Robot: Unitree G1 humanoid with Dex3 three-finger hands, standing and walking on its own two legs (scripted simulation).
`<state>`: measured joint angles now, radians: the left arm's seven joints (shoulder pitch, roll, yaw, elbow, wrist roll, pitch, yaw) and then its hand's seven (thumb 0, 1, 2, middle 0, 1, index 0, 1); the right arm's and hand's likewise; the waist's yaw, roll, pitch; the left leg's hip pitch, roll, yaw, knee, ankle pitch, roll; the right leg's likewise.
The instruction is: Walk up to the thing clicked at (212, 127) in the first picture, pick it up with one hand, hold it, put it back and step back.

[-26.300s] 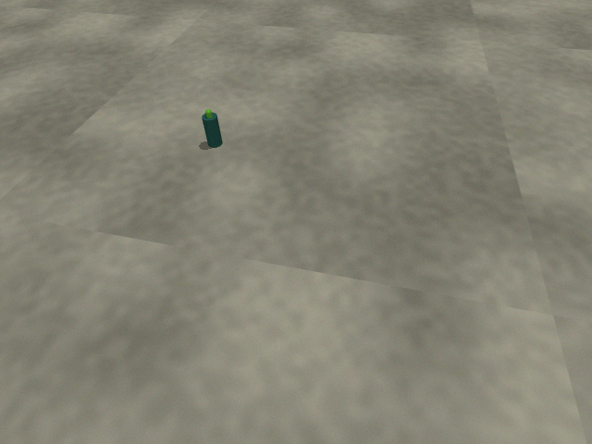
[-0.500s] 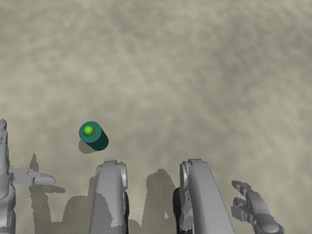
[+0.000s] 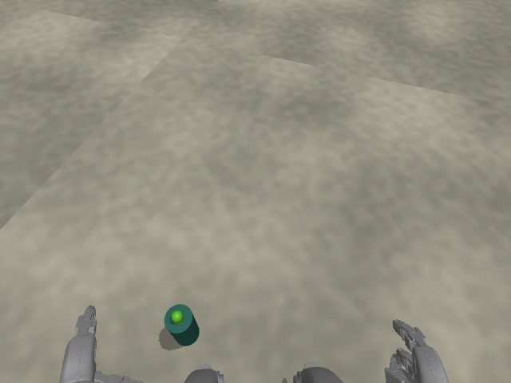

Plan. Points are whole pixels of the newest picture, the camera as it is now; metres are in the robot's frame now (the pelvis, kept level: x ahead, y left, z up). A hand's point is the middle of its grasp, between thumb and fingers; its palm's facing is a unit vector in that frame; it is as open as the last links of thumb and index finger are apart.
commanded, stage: home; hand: left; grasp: from the side
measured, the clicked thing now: (182, 324) +0.38 +0.21 -0.57
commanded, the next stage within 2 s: stand in 1.92 s
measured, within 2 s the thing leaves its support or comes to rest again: neither
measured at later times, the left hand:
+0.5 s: hand (125, 378) +0.17 +0.19 -0.02, palm faces +0.12 -0.95 -0.29, open 17.6 cm
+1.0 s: hand (129, 382) +0.17 +0.18 -0.02, palm faces +0.11 -0.95 -0.28, open 17.5 cm
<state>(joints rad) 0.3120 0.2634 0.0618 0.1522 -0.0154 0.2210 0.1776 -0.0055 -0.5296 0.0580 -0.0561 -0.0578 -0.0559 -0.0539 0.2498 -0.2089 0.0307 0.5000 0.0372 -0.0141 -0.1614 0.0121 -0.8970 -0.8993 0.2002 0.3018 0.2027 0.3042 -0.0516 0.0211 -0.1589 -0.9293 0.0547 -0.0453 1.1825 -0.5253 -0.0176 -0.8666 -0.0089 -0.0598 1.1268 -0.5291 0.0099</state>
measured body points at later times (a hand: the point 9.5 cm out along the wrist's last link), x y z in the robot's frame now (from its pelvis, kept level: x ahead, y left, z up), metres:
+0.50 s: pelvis +0.01 +0.00 +0.04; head +0.03 +0.01 +0.49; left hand +0.17 +0.24 +0.00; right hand +0.18 -0.24 -0.03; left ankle +0.03 +0.13 -0.65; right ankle +0.01 -0.13 -0.65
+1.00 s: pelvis +0.00 +0.00 +0.04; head +0.02 +0.00 +0.49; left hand +0.16 +0.23 +0.00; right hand +0.16 -0.24 -0.03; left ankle +0.03 +0.13 -0.65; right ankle +0.01 -0.13 -0.65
